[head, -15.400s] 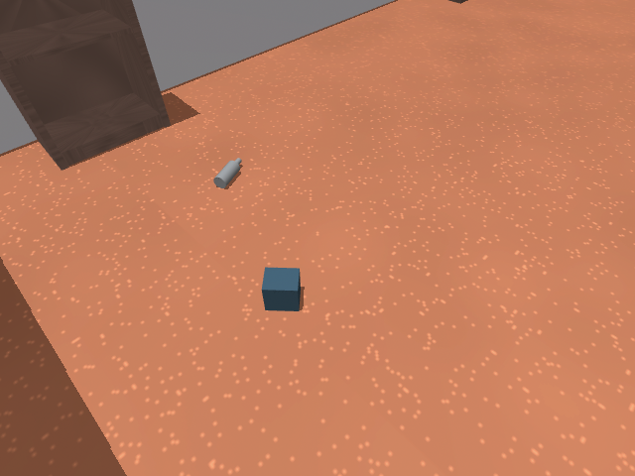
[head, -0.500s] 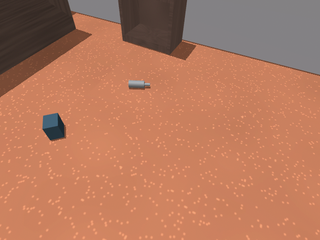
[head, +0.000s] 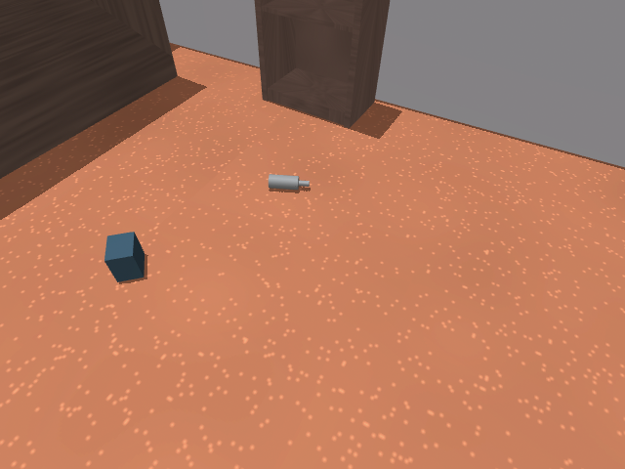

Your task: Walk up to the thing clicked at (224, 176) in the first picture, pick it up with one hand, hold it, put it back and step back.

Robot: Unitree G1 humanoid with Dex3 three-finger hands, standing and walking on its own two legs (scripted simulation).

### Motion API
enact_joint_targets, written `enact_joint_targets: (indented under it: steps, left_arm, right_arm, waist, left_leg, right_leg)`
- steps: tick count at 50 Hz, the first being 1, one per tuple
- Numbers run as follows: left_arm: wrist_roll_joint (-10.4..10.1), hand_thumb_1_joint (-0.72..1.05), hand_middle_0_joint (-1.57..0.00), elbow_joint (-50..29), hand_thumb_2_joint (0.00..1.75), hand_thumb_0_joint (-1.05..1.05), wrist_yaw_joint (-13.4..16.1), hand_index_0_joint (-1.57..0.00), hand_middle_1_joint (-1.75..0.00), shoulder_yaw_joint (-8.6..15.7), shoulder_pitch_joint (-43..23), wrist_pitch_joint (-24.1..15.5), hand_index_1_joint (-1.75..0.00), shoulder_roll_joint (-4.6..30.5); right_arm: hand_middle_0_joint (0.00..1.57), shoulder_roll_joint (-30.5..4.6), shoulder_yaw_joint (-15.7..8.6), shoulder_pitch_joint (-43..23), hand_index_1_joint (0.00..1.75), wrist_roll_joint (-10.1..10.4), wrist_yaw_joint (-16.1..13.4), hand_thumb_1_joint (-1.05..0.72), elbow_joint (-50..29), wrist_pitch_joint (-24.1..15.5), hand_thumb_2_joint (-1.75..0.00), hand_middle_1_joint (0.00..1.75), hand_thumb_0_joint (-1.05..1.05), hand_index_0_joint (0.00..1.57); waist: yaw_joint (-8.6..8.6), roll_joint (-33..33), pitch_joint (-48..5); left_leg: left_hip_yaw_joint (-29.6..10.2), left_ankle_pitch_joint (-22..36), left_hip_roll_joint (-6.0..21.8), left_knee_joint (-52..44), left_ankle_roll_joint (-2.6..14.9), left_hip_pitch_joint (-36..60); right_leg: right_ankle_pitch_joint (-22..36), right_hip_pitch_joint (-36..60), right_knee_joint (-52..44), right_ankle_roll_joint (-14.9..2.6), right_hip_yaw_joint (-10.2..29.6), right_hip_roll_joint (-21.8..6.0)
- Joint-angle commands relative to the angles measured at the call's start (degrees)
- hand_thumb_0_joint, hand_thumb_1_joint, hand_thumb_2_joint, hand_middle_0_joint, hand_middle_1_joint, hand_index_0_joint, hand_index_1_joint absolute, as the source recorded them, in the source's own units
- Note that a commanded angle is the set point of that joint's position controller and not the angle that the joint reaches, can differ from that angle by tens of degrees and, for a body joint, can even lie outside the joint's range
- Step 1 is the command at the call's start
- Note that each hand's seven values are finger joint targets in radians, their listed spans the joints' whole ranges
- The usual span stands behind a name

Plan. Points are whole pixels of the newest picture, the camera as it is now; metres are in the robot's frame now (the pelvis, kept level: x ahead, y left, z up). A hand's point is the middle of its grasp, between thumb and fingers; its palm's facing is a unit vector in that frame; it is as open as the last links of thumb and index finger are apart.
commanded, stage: walk up
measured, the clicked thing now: (289, 182) +1.50 +0.14 -0.74
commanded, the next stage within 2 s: stand in 0.26 s
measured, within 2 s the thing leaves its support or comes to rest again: neither
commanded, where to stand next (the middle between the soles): +0.08 +0.00 m, yaw -4 degrees
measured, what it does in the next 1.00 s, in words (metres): stands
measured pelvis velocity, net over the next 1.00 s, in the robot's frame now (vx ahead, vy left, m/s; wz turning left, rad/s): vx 0.00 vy -0.02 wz -0.03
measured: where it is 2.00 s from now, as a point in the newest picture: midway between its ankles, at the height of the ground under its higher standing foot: outside the picture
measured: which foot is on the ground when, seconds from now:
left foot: down 0.00-1.00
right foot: down 0.00-1.00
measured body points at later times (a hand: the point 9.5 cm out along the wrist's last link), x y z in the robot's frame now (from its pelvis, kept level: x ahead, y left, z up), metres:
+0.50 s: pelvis +0.00 -0.01 +0.01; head +0.01 +0.00 +0.46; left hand +0.08 +0.28 -0.13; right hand +0.09 -0.30 -0.13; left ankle +0.03 +0.12 -0.74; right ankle +0.01 -0.14 -0.74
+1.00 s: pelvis +0.00 -0.02 +0.01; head +0.01 -0.02 +0.46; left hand +0.06 +0.26 -0.14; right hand +0.04 -0.29 -0.14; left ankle +0.03 +0.12 -0.74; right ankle +0.01 -0.14 -0.74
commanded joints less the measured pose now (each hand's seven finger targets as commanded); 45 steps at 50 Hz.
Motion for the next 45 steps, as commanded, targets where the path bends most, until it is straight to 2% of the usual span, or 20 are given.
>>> enact_joint_targets:
  steps: [1, 5, 10, 12, 13, 15, 18, 20, 23, 25, 26, 28, 29, 31, 34, 35, 37, 41, 43, 45]
  left_arm:
    - [0.2, 0.90, -0.20, -2.7, 0.90, 0.00, 0.8, -0.20, -0.30, 3.0, -3.7, -1.1, -0.30, 12.6]
    - [0.4, 0.90, -0.20, -2.0, 0.90, 0.00, 0.8, -0.20, -0.30, 3.2, -4.3, -0.8, -0.30, 12.2]
    - [0.4, 0.90, -0.20, -1.5, 0.90, 0.00, 0.8, -0.20, -0.30, 3.6, -4.6, -0.9, -0.30, 12.5]
    - [0.3, 0.90, -0.20, -1.5, 0.90, 0.00, 0.8, -0.20, -0.30, 3.6, -4.7, -0.8, -0.30, 12.3]
    - [0.1, 0.90, -0.20, -0.5, 0.90, 0.00, 1.1, -0.20, -0.30, 2.3, -3.1, -0.5, -0.30, 9.5]
    - [0.2, 0.90, -0.20, -0.6, 0.90, 0.00, 1.3, -0.20, -0.30, 2.1, -3.5, -0.5, -0.30, 9.7]
    - [0.3, 0.90, -0.20, 0.0, 0.90, 0.00, 1.5, -0.20, -0.30, 2.1, -3.0, -0.6, -0.30, 10.7]
    - [0.4, 0.90, -0.20, 0.3, 0.90, 0.00, 1.4, -0.20, -0.30, 1.9, -3.1, -0.6, -0.30, 10.2]
    - [0.6, 0.90, -0.20, 1.0, 0.90, 0.00, 1.6, -0.20, -0.30, 1.7, -1.8, -0.8, -0.30, 9.9]
    - [0.5, 0.90, -0.20, 1.3, 0.90, 0.00, 1.5, -0.20, -0.30, 1.6, -1.6, -0.8, -0.30, 9.2]
    - [0.5, 0.90, -0.20, 1.3, 0.90, 0.00, 1.5, -0.20, -0.30, 1.5, -1.4, -0.7, -0.30, 8.4]
    - [0.6, 0.90, -0.20, 1.3, 0.90, 0.00, 1.6, -0.20, -0.30, 1.7, -1.3, -0.7, -0.30, 9.2]
    - [0.7, 0.90, -0.20, 1.4, 0.90, 0.00, 1.6, -0.20, -0.30, 1.5, -0.8, -0.6, -0.30, 8.5]
    - [0.8, 0.90, -0.20, 1.4, 0.90, 0.00, 1.7, -0.20, -0.30, 1.4, -0.4, -0.8, -0.30, 8.1]
    - [0.7, 0.90, -0.20, 1.7, 0.90, 0.00, 1.6, -0.20, -0.30, 1.4, -0.1, -0.5, -0.30, 7.0]
    - [0.8, 0.90, -0.20, 1.7, 0.90, 0.00, 1.6, -0.20, -0.30, 1.5, 0.4, -0.4, -0.30, 7.4]
    - [0.9, 0.90, -0.20, 1.5, 0.90, 0.00, 1.6, -0.20, -0.30, 1.4, 0.5, -0.5, -0.30, 6.8]
    - [0.8, 0.90, -0.20, 1.4, 0.90, 0.00, 1.8, -0.20, -0.30, 1.5, 0.6, -0.4, -0.30, 6.5]
    - [0.7, 0.90, -0.20, 1.5, 0.90, 0.00, 1.8, -0.20, -0.30, 1.5, 1.3, -0.3, -0.30, 5.9]
    - [0.7, 0.90, -0.20, 1.6, 0.90, 0.00, 1.8, -0.20, -0.30, 1.5, 2.1, -0.4, -0.30, 5.8]
  right_arm:
    - [0.20, -12.7, -2.6, -3.4, 0.30, -0.1, -1.1, -0.90, -2.7, -1.2, -0.90, 0.30, 0.00, 0.20]
    - [0.20, -12.8, -2.6, -3.4, 0.30, -0.3, -1.1, -0.90, -2.0, -1.1, -0.90, 0.30, 0.00, 0.20]
    - [0.20, -12.3, -2.4, -2.9, 0.30, -0.1, -1.1, -0.90, -1.7, -1.0, -0.90, 0.30, 0.00, 0.20]
    - [0.20, -12.4, -2.4, -2.9, 0.30, -0.1, -1.2, -0.90, -1.7, -0.9, -0.90, 0.30, 0.00, 0.20]
    - [0.20, -9.7, -2.0, -4.3, 0.30, -0.1, -1.0, -0.90, -1.5, -0.5, -0.90, 0.30, 0.00, 0.20]
    - [0.20, -10.1, -2.0, -3.8, 0.30, -0.2, -1.0, -0.90, -1.3, -0.2, -0.90, 0.30, 0.00, 0.20]
    - [0.20, -10.6, -2.3, -4.4, 0.30, 0.0, -1.0, -0.90, -1.1, 0.2, -0.90, 0.30, 0.00, 0.20]
    - [0.20, -10.1, -2.2, -3.7, 0.30, 0.0, -0.9, -0.90, -0.7, 0.5, -0.90, 0.30, 0.00, 0.20]
    - [0.20, -8.9, -2.2, -4.0, 0.30, 0.0, -0.7, -0.90, -0.7, 0.6, -0.90, 0.30, 0.00, 0.20]
    - [0.20, -8.7, -2.1, -2.9, 0.30, 0.1, -0.7, -0.90, 0.0, 0.4, -0.90, 0.30, 0.00, 0.20]
    - [0.20, -8.2, -1.9, -2.8, 0.30, 0.0, -0.7, -0.90, 0.1, 0.6, -0.90, 0.30, 0.00, 0.20]
    - [0.20, -8.2, -2.1, -2.8, 0.30, -0.1, -0.7, -0.90, 0.0, 0.5, -0.90, 0.30, 0.00, 0.20]
    - [0.20, -8.1, -2.1, -3.3, 0.30, -0.1, -0.7, -0.90, 0.1, 0.6, -0.90, 0.30, 0.00, 0.20]
    - [0.20, -7.6, -2.2, -3.3, 0.30, -0.1, -0.7, -0.90, 0.1, 0.6, -0.90, 0.30, 0.00, 0.20]
    - [0.20, -5.9, -1.8, -1.4, 0.30, -0.2, -0.7, -0.90, 1.2, 0.8, -0.90, 0.30, 0.00, 0.20]
    - [0.20, -6.4, -1.9, -1.6, 0.30, -0.2, -0.7, -0.90, 1.0, 0.7, -0.90, 0.30, 0.00, 0.20]
    - [0.20, -5.9, -1.8, -1.7, 0.30, -0.2, -0.7, -0.90, 0.9, 0.7, -0.90, 0.30, 0.00, 0.20]
    - [0.20, -5.4, -1.8, -0.2, 0.30, -0.4, -0.9, -0.90, 1.4, 1.0, -0.90, 0.30, 0.00, 0.20]
    - [0.20, -4.8, -1.7, 0.2, 0.30, -0.4, -0.9, -0.90, 1.6, 1.0, -0.90, 0.30, 0.00, 0.20]
    - [0.20, -4.7, -1.6, 0.8, 0.30, -0.3, -0.9, -0.90, 1.6, 1.0, -0.90, 0.30, 0.00, 0.20]
  waist:
    - [0.28, 1.7, -4.6]
    - [0.18, 2.0, -4.6]
    - [0.26, 0.8, -5.9]
    - [0.21, 0.5, -6.2]
    - [0.59, 2.4, -7.2]
    - [0.41, 2.3, -6.3]
    - [0.27, 1.3, -5.3]
    - [-0.17, 1.3, -4.4]
    - [-0.09, 0.5, -3.9]
    - [-0.29, 1.1, -4.8]
    - [-0.19, 1.8, -3.4]
    - [-0.21, 1.8, -3.8]
    - [0.13, 1.8, -3.1]
    - [0.11, 0.8, -4.4]
    - [-0.15, 1.7, -2.7]
    - [-0.07, 1.9, -2.2]
    - [-0.03, 1.6, -3.3]
    - [-0.30, 0.9, -2.4]
    - [0.02, 1.8, -2.9]
    - [0.01, 1.1, -1.9]
  left_leg:
    - [-4.3, 8.7, 6.0, -5.9, 2.26, -2.2]
    - [-5.4, 6.9, 6.5, -7.7, 2.38, -3.2]
    - [-4.1, 14.0, 6.2, -6.0, 1.94, -1.2]
    - [-3.8, 14.5, 6.2, -5.7, 1.90, -0.8]
    - [-3.4, 17.5, 7.3, -7.4, 1.51, 3.2]
    - [-3.3, 18.8, 7.4, -7.8, 1.14, 2.5]
    - [-2.8, 15.7, 7.3, -8.8, 1.02, 3.3]
    - [-2.6, 11.0, 7.1, -10.4, 0.96, 2.0]
    - [-2.6, 9.8, 6.9, -10.9, 0.85, 2.8]
    - [-2.6, 11.6, 7.4, -11.3, 0.85, 3.5]
    - [-2.4, 8.0, 6.9, -12.0, 0.64, 1.8]
    - [-2.5, 8.1, 7.0, -12.2, 0.55, 2.4]
    - [-2.4, 7.1, 6.8, -12.2, 0.59, 1.8]
    - [-2.3, 9.8, 7.1, -11.2, 0.69, 3.5]
    - [-2.1, 5.1, 6.5, -12.3, 0.42, 1.2]
    - [-2.2, 4.9, 6.4, -12.5, 0.33, 1.5]
    - [-2.1, 7.1, 6.7, -11.9, 0.46, 2.1]
    - [-1.7, 5.5, 6.3, -11.5, 0.43, 1.1]
    - [-1.8, 6.3, 6.5, -11.4, 0.46, 1.0]
    - [-2.1, 5.6, 6.5, -11.7, 0.52, 0.5]
  right_leg:
    - [-0.3, 5.2, -6.7, -3.11, 5.8, -5.9]
    - [-1.2, 6.7, -6.9, -2.94, 5.0, -5.3]
    - [2.9, 7.9, -7.1, -2.99, 5.0, -5.8]
    - [3.2, 8.1, -7.2, -2.99, 4.9, -5.8]
    - [6.6, 6.5, -7.5, -2.80, 5.9, -5.2]
    - [7.6, 7.8, -8.0, -2.44, 5.6, -5.0]
    - [6.5, 6.9, -9.1, -2.24, 6.1, -4.9]
    - [2.9, 6.6, -9.8, -2.07, 6.3, -4.7]
    - [2.2, 5.6, -10.6, -2.10, 6.4, -4.6]
    - [4.5, 6.7, -9.9, -2.05, 6.3, -4.5]
    - [2.1, 6.1, -10.2, -1.93, 6.2, -4.2]
    - [2.1, 5.9, -10.0, -2.10, 6.6, -4.4]
    - [1.1, 5.5, -10.4, -2.07, 6.5, -4.2]
    - [2.8, 5.7, -10.6, -2.11, 6.8, -4.6]
    - [-0.2, 5.4, -10.5, -2.05, 6.7, -4.0]
    - [-0.9, 4.6, -10.6, -2.13, 6.9, -4.1]
    - [1.4, 5.1, -10.2, -2.08, 6.8, -4.1]
    - [-1.6, 4.3, -10.7, -2.15, 7.1, -4.1]
    - [0.1, 5.2, -10.2, -2.25, 6.8, -4.1]
    - [-0.7, 5.1, -10.2, -2.16, 6.7, -3.9]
